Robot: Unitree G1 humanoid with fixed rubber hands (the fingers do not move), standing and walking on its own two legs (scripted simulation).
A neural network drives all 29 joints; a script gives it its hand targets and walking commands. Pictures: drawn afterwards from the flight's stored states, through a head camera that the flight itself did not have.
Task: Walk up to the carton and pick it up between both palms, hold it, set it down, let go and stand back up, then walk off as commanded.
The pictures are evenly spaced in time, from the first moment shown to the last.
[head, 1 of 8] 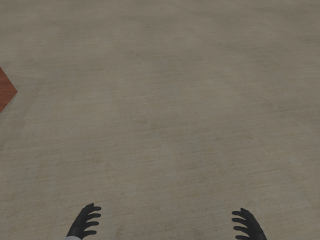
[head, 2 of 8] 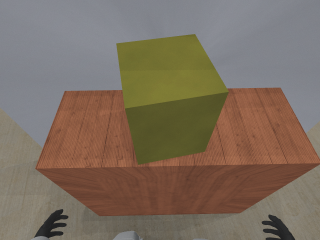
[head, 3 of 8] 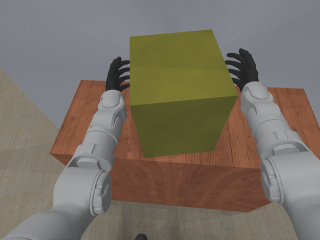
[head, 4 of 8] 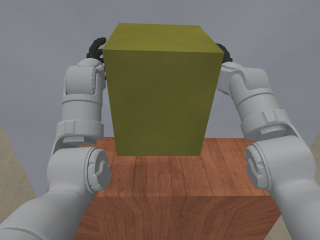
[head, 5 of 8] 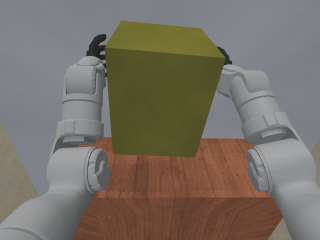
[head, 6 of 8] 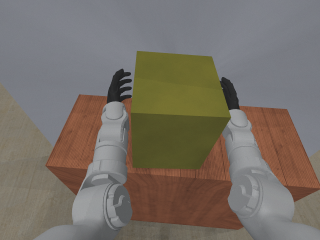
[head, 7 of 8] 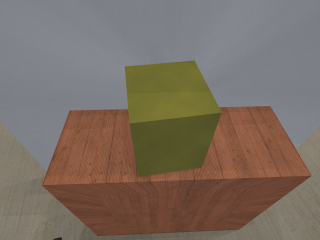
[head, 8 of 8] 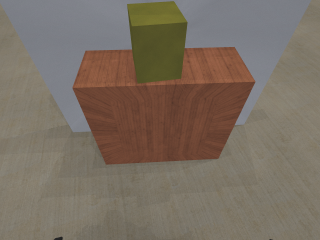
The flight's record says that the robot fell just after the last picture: no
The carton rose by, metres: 0.25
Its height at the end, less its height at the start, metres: +0.00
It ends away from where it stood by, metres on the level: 0.00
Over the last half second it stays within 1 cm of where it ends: yes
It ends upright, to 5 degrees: yes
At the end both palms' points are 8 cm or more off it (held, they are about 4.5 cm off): yes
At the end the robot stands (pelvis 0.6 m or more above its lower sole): yes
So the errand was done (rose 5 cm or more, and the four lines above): yes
